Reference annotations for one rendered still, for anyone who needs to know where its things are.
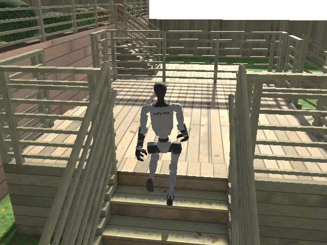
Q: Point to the robot right thigh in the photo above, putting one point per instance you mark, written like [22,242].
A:
[175,153]

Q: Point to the robot left forearm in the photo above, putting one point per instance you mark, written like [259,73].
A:
[140,140]

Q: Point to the robot left hand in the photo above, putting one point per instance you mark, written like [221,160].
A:
[138,154]

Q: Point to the left robot foot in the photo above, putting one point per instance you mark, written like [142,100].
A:
[150,186]

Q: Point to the right robot upper arm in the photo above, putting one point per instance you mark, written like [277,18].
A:
[179,115]

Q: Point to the robot right hand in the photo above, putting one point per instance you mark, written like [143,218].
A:
[185,138]

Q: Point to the robot right forearm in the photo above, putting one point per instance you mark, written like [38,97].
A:
[184,132]

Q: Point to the left robot upper arm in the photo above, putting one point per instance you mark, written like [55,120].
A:
[144,118]

